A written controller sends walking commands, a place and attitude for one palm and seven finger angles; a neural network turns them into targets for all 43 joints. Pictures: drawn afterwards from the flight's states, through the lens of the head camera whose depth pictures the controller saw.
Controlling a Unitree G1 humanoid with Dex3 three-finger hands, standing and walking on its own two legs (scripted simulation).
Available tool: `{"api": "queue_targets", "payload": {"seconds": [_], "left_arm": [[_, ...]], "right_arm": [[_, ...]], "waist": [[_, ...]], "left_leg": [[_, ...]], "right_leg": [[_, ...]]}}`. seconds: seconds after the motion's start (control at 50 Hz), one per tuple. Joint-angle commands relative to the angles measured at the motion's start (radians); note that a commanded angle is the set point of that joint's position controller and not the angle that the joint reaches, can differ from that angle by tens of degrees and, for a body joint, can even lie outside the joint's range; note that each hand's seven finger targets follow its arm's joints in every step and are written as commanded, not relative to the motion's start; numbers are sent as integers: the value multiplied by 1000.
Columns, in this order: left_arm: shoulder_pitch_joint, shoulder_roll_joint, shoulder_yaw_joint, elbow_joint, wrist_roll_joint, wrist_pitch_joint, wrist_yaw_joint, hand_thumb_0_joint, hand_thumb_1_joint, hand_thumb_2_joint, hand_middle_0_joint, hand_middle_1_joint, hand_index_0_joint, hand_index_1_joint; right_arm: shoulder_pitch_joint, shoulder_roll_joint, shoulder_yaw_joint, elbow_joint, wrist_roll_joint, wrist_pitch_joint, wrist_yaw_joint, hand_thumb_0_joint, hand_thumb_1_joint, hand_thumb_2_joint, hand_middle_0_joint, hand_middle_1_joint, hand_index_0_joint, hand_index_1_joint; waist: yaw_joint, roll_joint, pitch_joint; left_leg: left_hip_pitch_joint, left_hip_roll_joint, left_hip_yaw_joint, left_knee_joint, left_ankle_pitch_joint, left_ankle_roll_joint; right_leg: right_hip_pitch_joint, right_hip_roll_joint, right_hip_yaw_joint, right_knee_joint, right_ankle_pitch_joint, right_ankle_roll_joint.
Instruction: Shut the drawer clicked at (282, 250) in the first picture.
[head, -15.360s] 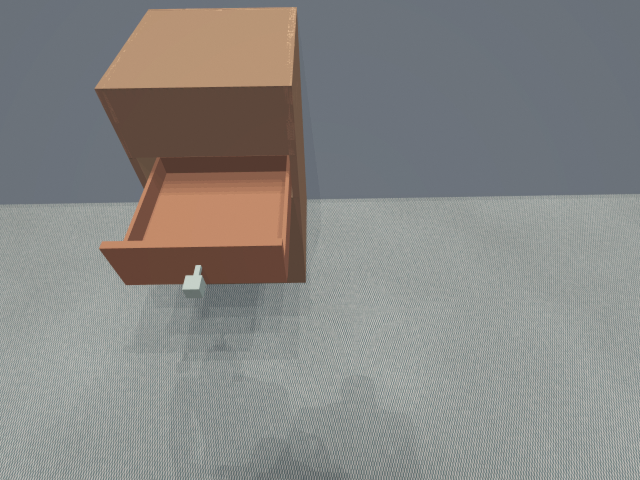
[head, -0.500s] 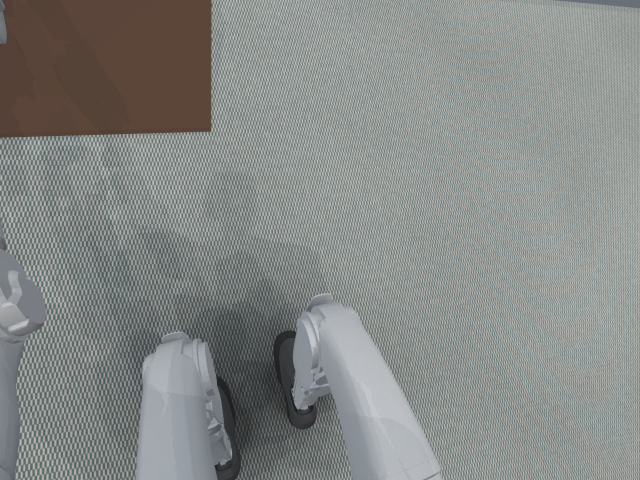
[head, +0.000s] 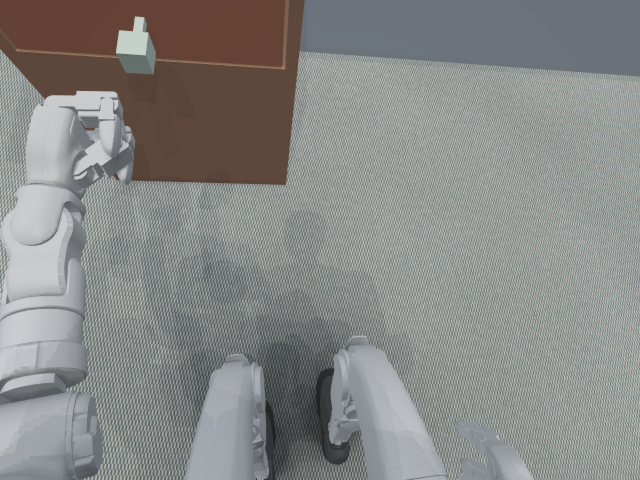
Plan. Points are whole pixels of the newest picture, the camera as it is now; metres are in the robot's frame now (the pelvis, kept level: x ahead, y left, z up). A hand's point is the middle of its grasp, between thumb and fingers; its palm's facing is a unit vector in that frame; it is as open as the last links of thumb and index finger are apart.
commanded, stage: draw the hand back to the body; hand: left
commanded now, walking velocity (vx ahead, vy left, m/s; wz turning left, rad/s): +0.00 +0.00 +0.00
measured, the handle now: (138, 41) +0.67 +0.22 -0.05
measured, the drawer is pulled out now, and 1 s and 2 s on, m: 0.00 0.00 0.00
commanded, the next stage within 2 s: step back with the hand held close in 1.14 s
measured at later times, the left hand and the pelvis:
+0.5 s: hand out of the picture +0.33 +0.24 +0.16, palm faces +0.22 -0.93 -0.29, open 3.3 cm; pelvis +0.06 +0.01 +0.14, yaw +4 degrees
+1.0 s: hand out of the picture +0.24 +0.25 +0.36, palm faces +0.46 -0.78 -0.42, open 3.3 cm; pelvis +0.08 +0.00 +0.18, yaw +5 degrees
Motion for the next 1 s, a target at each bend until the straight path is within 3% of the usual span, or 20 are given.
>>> {"api": "queue_targets", "payload": {"seconds": [0.0,0.06,0.1,0.12,0.2,0.24,0.26,0.28,0.36,0.38,0.44,0.5,0.56,0.62,0.7,0.72,0.78,0.86,0.94,0.98], "left_arm": [[-206,168,36,-366,-81,-33,53,0,900,900,-1400,-1600,-1400,-1600],[-146,127,18,-312,-88,-78,77,0,900,900,-1400,-1600,-1400,-1600],[-81,73,-42,-250,-77,-102,58,0,900,900,-1400,-1600,-1400,-1600],[-56,43,-77,-252,-73,-111,44,0,900,900,-1400,-1600,-1400,-1600],[165,4,-121,-215,-89,-94,-24,0,900,900,-1400,-1600,-1400,-1600],[246,15,-107,-285,-110,-85,-41,0,900,900,-1400,-1600,-1400,-1600],[332,114,-93,-315,19,-16,101,0,900,900,-1400,-1600,-1400,-1600],[356,33,-136,-420,24,16,173,0,900,900,-1400,-1600,-1400,-1600],[428,65,-118,-581,57,85,319,0,900,900,-1400,-1600,-1400,-1600],[417,72,-114,-599,64,97,347,0,900,900,-1400,-1600,-1400,-1600],[420,70,-120,-658,76,116,394,0,900,900,-1400,-1600,-1400,-1600],[502,14,-165,-708,79,131,404,0,900,900,-1400,-1600,-1400,-1600],[647,-22,-187,-788,75,141,394,0,900,900,-1400,-1600,-1400,-1600],[820,-17,-148,-832,65,152,382,0,900,900,-1400,-1600,-1400,-1600],[907,35,-47,-950,59,151,369,0,900,900,-1400,-1600,-1400,-1600],[925,62,-13,-960,54,152,366,0,900,900,-1400,-1600,-1400,-1600],[955,70,26,-1082,48,137,362,0,900,900,-1400,-1600,-1400,-1600],[1004,73,44,-1236,49,118,367,0,900,900,-1400,-1600,-1400,-1600],[1076,83,88,-1280,47,107,369,0,900,900,-1400,-1600,-1400,-1600],[1091,12,47,-1147,50,115,360,0,900,900,-1400,-1600,-1400,-1600]], "right_arm": [[123,-185,-86,-75,22,-91,-46,0,-900,-900,200,300,200,300],[118,-171,-84,-37,17,-142,-70,0,-900,-900,200,300,200,300],[116,-169,-85,-28,16,-162,-77,0,-900,-900,200,300,200,300],[110,-164,-87,-32,17,-171,-78,0,-900,-900,200,300,200,300],[89,-166,-92,-79,28,-176,-82,0,-900,-900,200,300,200,300],[71,-163,-91,-115,33,-178,-84,0,-900,-900,200,300,200,300],[35,-142,-102,-139,27,-131,-96,0,-900,-900,200,300,200,300],[29,-118,-100,-176,28,-117,-108,0,-900,-900,200,300,200,300],[7,-108,-84,-186,17,-109,-145,0,-900,-900,200,300,200,300],[6,-105,-81,-186,15,-114,-155,0,-900,-900,200,300,200,300],[-6,-104,-73,-174,13,-137,-183,0,-900,-900,200,300,200,300],[-14,-96,-69,-153,12,-176,-186,0,-900,-900,200,300,200,300],[-26,-92,-65,-140,11,-212,-176,0,-900,-900,200,300,200,300],[-46,-92,-66,-126,7,-233,-162,0,-900,-900,200,300,200,300],[-77,-83,-70,-117,1,-242,-153,0,-900,-900,200,300,200,300],[-85,-85,-69,-109,0,-244,-151,0,-900,-900,200,300,200,300],[-91,-65,-64,-112,-4,-259,-146,0,-900,-900,200,300,200,300],[-91,-55,-62,-102,-8,-301,-138,0,-900,-900,200,300,200,300],[-96,-56,-70,-86,-11,-331,-133,0,-900,-900,200,300,200,300],[-96,-60,-77,-65,-10,-321,-133,0,-900,-900,200,300,200,300]], "waist": [[-4,75,-693],[-6,38,-550],[-1,39,-467],[7,99,-452],[48,37,-353],[74,60,-353],[147,89,-439],[122,100,-391],[121,79,-294],[112,36,-258],[115,23,-211],[125,85,-165],[144,81,-135],[165,3,-85],[177,-70,-48],[183,-51,-21],[189,10,-33],[193,94,-30],[201,22,18],[186,-59,106]], "left_leg": [[519,12,-123,-325,469,-56],[518,3,-102,-382,398,-55],[540,-3,-95,-432,360,-59],[592,-7,-89,-456,374,-63],[683,-8,-81,-563,389,-69],[751,-12,-75,-612,450,-71],[887,-4,-73,-710,499,-93],[948,4,-84,-746,543,-113],[1000,25,-93,-810,579,-107],[997,26,-91,-828,559,-100],[1063,28,-89,-892,562,-89],[1173,38,-105,-946,655,-104],[1265,51,-116,-983,818,-120],[1286,58,-112,-1022,871,-119],[1300,51,-74,-1060,853,-101],[1294,46,-73,-1070,817,-96],[1334,37,-61,-1095,844,-98],[1380,37,-59,-1112,886,-103],[1380,37,-51,-1126,851,-96],[1353,36,-40,-1132,755,-81]], "right_leg": [[618,3,120,-258,292,28],[645,3,124,-325,227,29],[653,4,117,-362,189,25],[650,3,114,-381,194,20],[740,3,94,-466,202,13],[818,1,90,-498,252,11],[918,-32,122,-548,240,-7],[919,-27,107,-571,263,-3],[1014,-37,108,-638,303,3],[1054,-40,109,-659,315,4],[1128,-41,117,-718,334,4],[1155,-46,109,-769,358,3],[1210,-47,99,-812,420,4],[1291,-48,93,-861,474,4],[1375,-54,103,-912,542,9],[1386,-49,109,-927,538,6],[1430,-51,115,-948,569,5],[1446,-49,118,-975,581,7],[1445,-43,117,-997,582,8],[1402,-40,116,-1010,536,12]]}}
